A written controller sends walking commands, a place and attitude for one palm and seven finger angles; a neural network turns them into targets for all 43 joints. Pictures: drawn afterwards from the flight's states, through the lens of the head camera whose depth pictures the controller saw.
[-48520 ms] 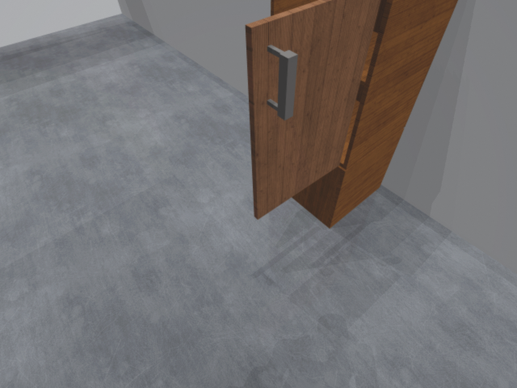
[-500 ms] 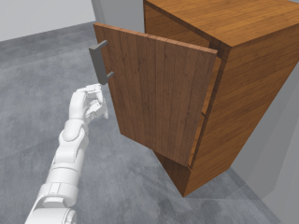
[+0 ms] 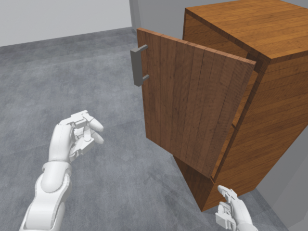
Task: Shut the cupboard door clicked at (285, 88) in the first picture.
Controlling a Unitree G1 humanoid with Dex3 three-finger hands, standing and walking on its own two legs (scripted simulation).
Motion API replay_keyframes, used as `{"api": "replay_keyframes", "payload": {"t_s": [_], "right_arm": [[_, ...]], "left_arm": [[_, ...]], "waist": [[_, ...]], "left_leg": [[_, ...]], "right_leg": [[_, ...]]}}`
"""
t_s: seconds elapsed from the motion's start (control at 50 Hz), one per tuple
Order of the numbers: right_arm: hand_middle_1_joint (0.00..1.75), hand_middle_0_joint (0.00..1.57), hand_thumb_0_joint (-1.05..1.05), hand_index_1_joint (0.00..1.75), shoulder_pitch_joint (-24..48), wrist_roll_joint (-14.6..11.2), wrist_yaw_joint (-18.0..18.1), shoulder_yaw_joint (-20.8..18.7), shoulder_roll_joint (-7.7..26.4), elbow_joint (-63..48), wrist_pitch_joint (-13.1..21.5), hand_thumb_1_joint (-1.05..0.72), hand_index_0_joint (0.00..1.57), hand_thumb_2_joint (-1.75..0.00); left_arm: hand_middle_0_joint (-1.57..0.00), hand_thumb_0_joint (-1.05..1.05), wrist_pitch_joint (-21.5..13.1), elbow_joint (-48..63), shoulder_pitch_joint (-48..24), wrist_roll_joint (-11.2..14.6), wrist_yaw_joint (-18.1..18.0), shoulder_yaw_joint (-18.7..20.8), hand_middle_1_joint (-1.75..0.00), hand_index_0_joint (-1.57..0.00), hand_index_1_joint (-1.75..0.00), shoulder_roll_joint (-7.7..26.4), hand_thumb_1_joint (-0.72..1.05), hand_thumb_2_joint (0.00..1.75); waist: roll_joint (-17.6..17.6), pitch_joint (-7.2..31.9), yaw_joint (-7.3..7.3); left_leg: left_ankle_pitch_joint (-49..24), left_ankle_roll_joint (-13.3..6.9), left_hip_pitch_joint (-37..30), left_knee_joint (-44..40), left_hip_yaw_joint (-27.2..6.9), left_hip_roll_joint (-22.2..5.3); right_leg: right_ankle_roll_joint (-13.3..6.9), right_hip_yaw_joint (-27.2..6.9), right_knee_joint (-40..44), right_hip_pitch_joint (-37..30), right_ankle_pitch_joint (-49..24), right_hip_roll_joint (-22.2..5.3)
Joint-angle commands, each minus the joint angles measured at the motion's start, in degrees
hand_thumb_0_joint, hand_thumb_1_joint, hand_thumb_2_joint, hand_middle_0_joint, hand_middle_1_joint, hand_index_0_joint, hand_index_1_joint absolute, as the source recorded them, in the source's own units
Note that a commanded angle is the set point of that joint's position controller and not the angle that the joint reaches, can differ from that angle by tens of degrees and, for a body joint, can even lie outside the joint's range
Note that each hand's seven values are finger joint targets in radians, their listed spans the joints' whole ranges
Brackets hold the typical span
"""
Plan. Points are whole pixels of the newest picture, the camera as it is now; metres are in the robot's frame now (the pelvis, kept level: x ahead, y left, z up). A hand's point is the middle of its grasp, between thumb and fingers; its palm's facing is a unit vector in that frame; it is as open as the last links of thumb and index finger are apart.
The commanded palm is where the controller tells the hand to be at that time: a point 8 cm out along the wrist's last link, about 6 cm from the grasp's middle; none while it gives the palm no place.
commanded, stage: draw the hand back to the body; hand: left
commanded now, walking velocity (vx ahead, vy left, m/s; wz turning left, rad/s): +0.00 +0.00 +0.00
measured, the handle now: (141, 65) +0.62 +0.12 +0.13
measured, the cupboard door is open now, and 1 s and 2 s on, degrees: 31 31 31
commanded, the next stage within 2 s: step back with the hand held close in 0.80 s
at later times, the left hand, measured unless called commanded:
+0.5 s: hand (28, 163) +0.19 +0.27 +0.16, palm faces +0.44 -0.79 -0.42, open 6.7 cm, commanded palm +0.15 +0.31 +0.17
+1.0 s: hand (35, 152) +0.21 +0.27 +0.16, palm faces +0.43 -0.79 -0.43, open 7.4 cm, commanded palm +0.16 +0.30 +0.17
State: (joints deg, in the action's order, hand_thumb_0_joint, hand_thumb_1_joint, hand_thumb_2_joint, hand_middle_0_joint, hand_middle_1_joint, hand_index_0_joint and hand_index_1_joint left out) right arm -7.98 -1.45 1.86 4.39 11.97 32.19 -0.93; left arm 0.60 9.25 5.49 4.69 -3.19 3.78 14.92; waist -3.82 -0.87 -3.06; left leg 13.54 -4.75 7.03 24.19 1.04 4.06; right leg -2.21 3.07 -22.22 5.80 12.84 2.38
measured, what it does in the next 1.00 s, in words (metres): stands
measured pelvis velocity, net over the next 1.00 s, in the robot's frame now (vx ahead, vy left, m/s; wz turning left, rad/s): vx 0.02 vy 0.01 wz -0.02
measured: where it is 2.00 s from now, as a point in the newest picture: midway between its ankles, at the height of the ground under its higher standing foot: outside the picture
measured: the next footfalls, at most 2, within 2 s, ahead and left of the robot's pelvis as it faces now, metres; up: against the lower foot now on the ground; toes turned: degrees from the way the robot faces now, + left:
none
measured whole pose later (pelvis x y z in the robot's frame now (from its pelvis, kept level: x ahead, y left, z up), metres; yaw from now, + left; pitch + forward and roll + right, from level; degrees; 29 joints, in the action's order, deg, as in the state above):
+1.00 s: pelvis +0.02 +0.01 +0.00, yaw -1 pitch -2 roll -2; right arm -11.9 -1.3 2.5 0.8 13.7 35.1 1.1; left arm -6.3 21.6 27.2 4.7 -5.4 21.4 21.0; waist -5.4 0.6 -2.7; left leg 15.4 -5.3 8.0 25.1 1.8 3.7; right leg -1.6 2.2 -21.6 6.3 13.6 2.8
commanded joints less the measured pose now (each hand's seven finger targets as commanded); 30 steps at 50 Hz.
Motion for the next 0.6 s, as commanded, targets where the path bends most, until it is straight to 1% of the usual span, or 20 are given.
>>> {"api": "replay_keyframes", "payload": {"t_s": [0.0,0.02,0.04,0.06,0.08,0.12,0.14,0.16,0.2,0.22,0.24,0.26,0.32,0.34,0.4,0.46,0.48,0.54,0.56,0.58], "right_arm": [[0.3,0.2,0.0,0.3,5.74,0.24,1.07,-3.02,6.75,-7.33,3.36,-0.9,0.2,-0.9],[0.3,0.2,0.0,0.3,5.75,0.23,1.08,-2.96,6.94,-7.08,3.33,-0.9,0.2,-0.9],[0.3,0.2,0.0,0.3,5.89,0.3,1.02,-3.29,6.93,-7.28,3.23,-0.9,0.2,-0.9],[0.3,0.2,0.0,0.3,5.96,0.21,1.05,-3.63,7.37,-7.21,3.05,-0.9,0.2,-0.9],[0.3,0.2,0.0,0.3,5.74,0.14,0.96,-3.54,7.41,-7.16,2.81,-0.9,0.2,-0.9],[0.3,0.2,0.0,0.3,5.83,0.09,0.85,-3.94,7.66,-7.15,2.29,-0.9,0.2,-0.9],[0.3,0.2,0.0,0.3,6.03,-0.02,0.83,-4.26,7.42,-7.14,2.06,-0.9,0.2,-0.9],[0.3,0.2,0.0,0.3,5.9,-0.06,0.78,-4.71,7.87,-7.14,1.98,-0.9,0.2,-0.9],[0.3,0.2,0.0,0.3,5.77,-0.19,0.71,-4.94,7.41,-7.29,2.16,-0.9,0.2,-0.9],[0.3,0.2,0.0,0.3,5.69,-0.14,0.75,-5.03,7.54,-7.43,2.57,-0.9,0.2,-0.9],[0.3,0.2,0.0,0.3,5.46,-0.14,0.88,-5.19,7.27,-7.37,3.04,-0.9,0.2,-0.9],[0.3,0.2,0.0,0.3,5.41,-0.16,0.95,-5.41,7.74,-7.46,3.44,-0.9,0.2,-0.9],[0.3,0.2,0.0,0.3,4.77,-0.27,1.03,-5.31,7.39,-7.25,4.93,-0.9,0.2,-0.9],[0.3,0.2,0.0,0.3,4.69,-0.38,1.1,-5.43,7.24,-7.03,5.33,-0.9,0.2,-0.9],[0.3,0.2,0.0,0.3,4.01,-0.48,1.33,-5.97,7.58,-6.58,6.0,-0.9,0.2,-0.9],[0.3,0.2,0.0,0.3,3.71,-0.46,1.24,-6.31,8.32,-5.45,6.43,-0.9,0.2,-0.9],[0.3,0.2,0.0,0.3,3.49,-0.42,1.3,-6.42,8.68,-5.29,6.6,-0.9,0.2,-0.9],[0.3,0.2,0.0,0.3,3.57,-0.31,1.64,-6.59,8.47,-5.37,6.74,-0.9,0.2,-0.9],[0.3,0.2,0.0,0.3,3.5,-0.3,1.67,-6.6,8.65,-5.29,6.69,-0.9,0.2,-0.9],[0.3,0.2,0.0,0.3,3.76,-0.21,1.6,-6.36,8.58,-5.52,6.79,-0.9,0.2,-0.9]], "left_arm": [[-0.75,0.0,-6.39,19.8,-14.08,-0.49,-2.34,6.71,-0.9,-0.75,-0.9,9.43,0.9,0.9],[-0.72,0.0,-6.41,18.2,-10.9,-0.57,-2.46,7.65,-0.87,-0.72,-0.87,9.73,0.9,0.9],[-0.69,0.0,-6.42,17.88,-7.36,-0.23,-2.34,7.09,-0.84,-0.69,-0.84,8.43,0.9,0.9],[-0.67,0.0,-6.26,15.9,-2.84,-0.18,-2.25,8.4,-0.81,-0.67,-0.81,9.22,0.9,0.9],[-0.64,0.0,-6.55,15.63,-1.29,-0.27,-2.13,9.28,-0.78,-0.64,-0.78,9.48,0.9,0.9],[-0.58,0.0,-6.67,14.92,3.39,0.04,-1.92,11.78,-0.72,-0.58,-0.72,10.63,0.9,0.9],[-0.56,0.0,-6.8,14.8,5.77,0.18,-1.71,12.01,-0.69,-0.56,-0.69,10.12,0.9,0.9],[-0.53,0.0,-7.02,15.33,8.05,0.24,-1.76,14.42,-0.66,-0.53,-0.66,12.26,0.9,0.9],[-0.47,0.0,-8.16,18.78,9.04,0.18,-1.83,16.68,-0.6,-0.47,-0.6,13.63,0.9,0.9],[-0.45,0.0,-8.91,21.43,8.49,-0.01,-2.07,18.8,-0.57,-0.45,-0.57,15.77,0.9,0.9],[-0.42,0.0,-9.27,22.63,10.68,0.13,-2.29,19.18,-0.54,-0.42,-0.54,15.61,0.9,0.9],[-0.39,0.0,-9.29,24.23,12.35,0.09,-2.63,21.2,-0.51,-0.39,-0.51,17.82,0.9,0.9],[-0.31,0.0,-10.04,27.52,14.9,-0.06,-3.3,22.35,-0.42,-0.31,-0.42,17.9,0.9,0.9],[-0.28,0.0,-9.88,26.98,17.12,0.09,-3.47,22.26,-0.39,-0.28,-0.39,17.29,0.9,0.9],[-0.2,0.0,-9.78,25.78,20.41,0.26,-3.83,24.09,-0.3,-0.2,-0.3,17.62,0.9,0.9],[-0.2,0.0,-9.72,23.01,16.54,-0.12,-3.59,20.1,-0.3,-0.2,-0.3,14.02,0.9,0.9],[-0.2,0.0,-10.0,22.95,14.22,-0.41,-3.72,20.18,-0.3,-0.2,-0.3,14.5,0.9,0.9],[-0.2,0.0,-10.01,21.57,13.56,-0.44,-3.94,19.4,-0.3,-0.2,-0.3,13.71,0.9,0.9],[-0.2,0.0,-9.89,21.63,14.01,-0.43,-3.92,19.64,-0.3,-0.2,-0.3,14.24,0.9,0.9],[-0.2,0.0,-10.14,22.72,12.96,-0.53,-3.92,20.32,-0.3,-0.2,-0.3,15.05,0.9,0.9]], "waist": [[-2.62,10.89,1.94],[0.05,9.2,1.65],[2.23,8.07,1.57],[4.78,6.73,1.08],[6.15,6.71,0.99],[7.38,4.65,0.46],[7.58,3.06,0.59],[6.52,4.0,0.05],[3.54,6.06,-0.19],[2.07,8.02,-0.55],[0.42,8.34,-0.47],[-0.57,8.69,-0.79],[-4.14,7.24,-0.58],[-3.87,5.16,-0.4],[-1.89,2.35,-0.23],[0.36,-0.9,1.13],[1.25,-0.51,1.39],[3.12,0.51,1.23],[3.41,1.16,1.01],[2.19,3.05,0.66]], "left_leg": [[-9.65,4.04,-6.29,-5.59,-5.6,-5.41],[-9.73,4.19,-5.33,-6.05,-5.87,-5.47],[-10.22,4.27,-4.72,-6.23,-5.85,-5.62],[-10.86,4.13,-3.46,-6.22,-5.57,-5.71],[-11.38,4.13,-3.18,-6.21,-5.17,-5.45],[-10.78,4.04,-1.45,-6.2,-4.74,-5.41],[-10.58,4.06,-0.68,-6.18,-4.67,-5.51],[-11.26,3.96,-0.37,-5.79,-4.25,-5.37],[-12.42,4.1,-0.71,-5.2,-4.19,-5.34],[-12.94,4.15,-1.25,-4.9,-4.35,-5.29],[-13.82,4.18,-1.41,-4.46,-4.14,-5.3],[-14.59,4.23,-1.07,-4.04,-4.14,-5.42],[-14.45,4.85,-0.76,-4.06,-4.73,-5.54],[-14.23,4.93,-0.43,-4.16,-4.73,-5.72],[-12.57,4.82,0.48,-4.39,-4.53,-5.79],[-9.56,4.35,0.04,-4.75,-4.57,-5.97],[-7.92,4.28,0.05,-5.11,-4.93,-5.9],[-6.54,3.68,-0.51,-5.11,-4.69,-5.71],[-6.74,3.7,-0.69,-5.15,-4.78,-5.72],[-6.67,3.56,-0.98,-5.26,-4.67,-5.47]], "right_leg": [[0.11,-2.99,3.61,-0.83,-7.05,-1.31],[0.2,-2.58,3.75,-0.55,-6.98,-1.11],[0.24,-2.57,3.8,-0.96,-7.11,-1.18],[0.27,-2.65,4.16,-1.49,-7.32,-1.18],[0.48,-2.48,4.07,-1.4,-7.93,-1.31],[0.68,-2.54,4.3,-1.28,-7.54,-1.48],[0.68,-2.55,4.31,-1.1,-7.26,-1.59],[0.6,-2.93,4.4,-2.24,-7.72,-1.81],[0.62,-2.96,3.53,-3.1,-8.56,-2.06],[0.65,-3.05,3.29,-3.58,-9.06,-1.99],[0.66,-3.17,3.06,-3.8,-9.69,-2.14],[0.68,-3.46,3.04,-4.3,-10.15,-2.12],[0.58,-3.11,3.05,-2.7,-8.87,-2.0],[0.58,-3.05,3.31,-1.71,-8.34,-1.89],[0.52,-3.16,3.75,-0.22,-7.17,-1.62],[0.8,-3.1,4.53,3.22,-4.83,-1.83],[0.89,-3.05,4.4,3.65,-3.67,-1.84],[0.92,-2.97,4.3,3.36,-2.91,-1.99],[0.81,-3.16,4.46,2.67,-2.95,-2.03],[0.86,-3.28,4.36,1.75,-3.12,-2.18]]}}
